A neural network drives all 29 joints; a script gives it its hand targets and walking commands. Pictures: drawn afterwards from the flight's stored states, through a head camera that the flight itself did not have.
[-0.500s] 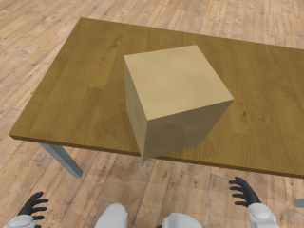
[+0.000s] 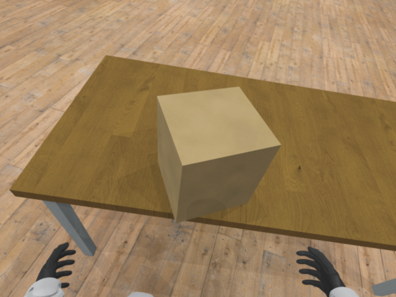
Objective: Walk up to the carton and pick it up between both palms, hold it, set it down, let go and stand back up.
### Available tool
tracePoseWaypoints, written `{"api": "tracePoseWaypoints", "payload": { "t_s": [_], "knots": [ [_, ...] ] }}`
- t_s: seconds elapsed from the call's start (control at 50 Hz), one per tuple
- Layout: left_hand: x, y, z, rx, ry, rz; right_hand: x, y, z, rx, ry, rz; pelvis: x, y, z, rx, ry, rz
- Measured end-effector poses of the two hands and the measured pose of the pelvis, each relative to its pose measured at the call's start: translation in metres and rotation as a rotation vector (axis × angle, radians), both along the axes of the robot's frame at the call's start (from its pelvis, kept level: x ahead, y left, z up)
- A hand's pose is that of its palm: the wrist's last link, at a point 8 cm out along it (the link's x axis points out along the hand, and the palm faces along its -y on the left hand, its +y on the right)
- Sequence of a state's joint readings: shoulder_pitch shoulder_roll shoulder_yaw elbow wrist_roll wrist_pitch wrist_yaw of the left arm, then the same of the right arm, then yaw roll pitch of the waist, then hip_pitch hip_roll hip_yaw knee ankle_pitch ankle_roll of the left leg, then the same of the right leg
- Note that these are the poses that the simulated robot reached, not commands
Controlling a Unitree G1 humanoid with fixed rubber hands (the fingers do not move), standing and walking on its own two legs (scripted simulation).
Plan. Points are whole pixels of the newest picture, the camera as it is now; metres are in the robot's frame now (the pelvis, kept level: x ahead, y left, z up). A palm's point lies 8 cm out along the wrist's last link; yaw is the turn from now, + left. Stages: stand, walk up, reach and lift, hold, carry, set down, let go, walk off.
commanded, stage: reach and lift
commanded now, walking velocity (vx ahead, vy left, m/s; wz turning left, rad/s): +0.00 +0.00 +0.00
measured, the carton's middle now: (207, 155) +0.43 +0.01 +0.00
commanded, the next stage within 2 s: none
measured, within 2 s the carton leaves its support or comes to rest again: neither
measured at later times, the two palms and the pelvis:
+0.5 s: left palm (90, 246) +0.19 +0.23 -0.05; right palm (334, 285) +0.18 -0.27 -0.05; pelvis +0.03 +0.02 +0.01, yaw -4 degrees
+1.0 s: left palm (109, 245) +0.19 +0.19 -0.03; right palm (326, 263) +0.22 -0.26 -0.04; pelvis +0.05 +0.00 +0.00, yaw -2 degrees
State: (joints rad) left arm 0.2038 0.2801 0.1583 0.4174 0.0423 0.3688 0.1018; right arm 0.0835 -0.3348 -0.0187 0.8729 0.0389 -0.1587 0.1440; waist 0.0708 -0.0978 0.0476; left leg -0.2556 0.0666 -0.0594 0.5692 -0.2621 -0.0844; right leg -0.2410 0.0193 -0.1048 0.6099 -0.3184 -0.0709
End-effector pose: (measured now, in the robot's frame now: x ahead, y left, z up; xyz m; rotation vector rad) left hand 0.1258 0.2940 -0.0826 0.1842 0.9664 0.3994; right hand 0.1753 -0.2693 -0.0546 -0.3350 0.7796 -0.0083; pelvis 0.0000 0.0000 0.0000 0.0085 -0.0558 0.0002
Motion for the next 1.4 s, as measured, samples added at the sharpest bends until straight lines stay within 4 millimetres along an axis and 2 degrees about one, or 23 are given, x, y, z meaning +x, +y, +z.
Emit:
{"api": "tracePoseWaypoints", "payload": {
  "t_s": [0.12,0.2,0.42,0.58,0.7,0.8,0.88,1.0,1.12,1.24,1.32,1.4],
  "knots": [
    [0.005,-0.01,0.01,-0.012,-0.056,-0.023,0.011,0.027,-0.001,0.082,-0.046,0.018,0.001,0.005,0.004,-0.002,0.012,0.006],
    [0.016,-0.022,0.018,-0.025,-0.106,-0.049,0.009,0.033,-0.004,0.115,-0.055,-0.001,0.004,0.012,0.006,-0.001,0.019,-0.004],
    [0.055,-0.053,0.026,-0.045,-0.224,-0.111,-0.002,0.01,0.0,0.13,-0.069,-0.05,0.02,0.024,0.011,0.001,0.05,-0.06],
    [0.074,-0.07,0.039,-0.048,-0.36,-0.092,0.011,-0.008,0.015,0.143,-0.124,-0.025,0.035,0.022,0.011,-0.009,0.079,-0.077],
    [0.07,-0.083,0.041,-0.054,-0.408,-0.061,0.028,-0.012,0.018,0.161,-0.166,0.009,0.043,0.016,0.01,-0.012,0.086,-0.062],
    [0.061,-0.096,0.037,-0.07,-0.417,-0.048,0.038,-0.007,0.015,0.185,-0.207,0.037,0.047,0.009,0.008,-0.006,0.09,-0.043],
    [0.059,-0.102,0.04,-0.065,-0.458,-0.046,0.042,0.0,0.012,0.213,-0.254,0.051,0.049,0.004,0.006,0.002,0.092,-0.032],
    [0.068,-0.106,0.055,-0.041,-0.557,-0.049,0.042,0.007,0.011,0.259,-0.332,0.045,0.05,-0.002,0.005,0.01,0.093,-0.03],
    [0.075,-0.114,0.067,-0.046,-0.625,-0.052,0.038,0.0,0.015,0.273,-0.39,0.033,0.044,-0.004,0.005,0.017,0.091,-0.037],
    [0.071,-0.123,0.066,-0.07,-0.636,-0.033,0.035,-0.009,0.024,0.273,-0.415,0.037,0.034,-0.007,0.004,0.026,0.095,-0.051],
    [0.07,-0.124,0.06,-0.084,-0.627,-0.007,0.037,-0.008,0.031,0.28,-0.417,0.051,0.026,-0.01,0.004,0.032,0.101,-0.062],
    [0.078,-0.12,0.062,-0.088,-0.64,0.018,0.046,-0.002,0.041,0.289,-0.421,0.071,0.02,-0.012,0.003,0.032,0.105,-0.07]
  ]
}}
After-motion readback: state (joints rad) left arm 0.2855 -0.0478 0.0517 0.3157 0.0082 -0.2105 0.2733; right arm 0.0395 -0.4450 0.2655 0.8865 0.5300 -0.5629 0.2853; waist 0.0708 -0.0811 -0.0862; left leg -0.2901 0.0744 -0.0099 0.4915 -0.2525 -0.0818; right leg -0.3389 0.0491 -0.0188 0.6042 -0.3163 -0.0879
